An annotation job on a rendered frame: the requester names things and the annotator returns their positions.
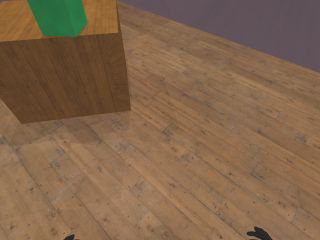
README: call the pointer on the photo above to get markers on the pedestal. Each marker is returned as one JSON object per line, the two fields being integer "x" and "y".
{"x": 45, "y": 78}

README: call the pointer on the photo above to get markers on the robot right hand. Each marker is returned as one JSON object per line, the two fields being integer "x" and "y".
{"x": 259, "y": 233}

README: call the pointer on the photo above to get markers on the carton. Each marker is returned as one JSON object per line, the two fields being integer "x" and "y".
{"x": 64, "y": 18}

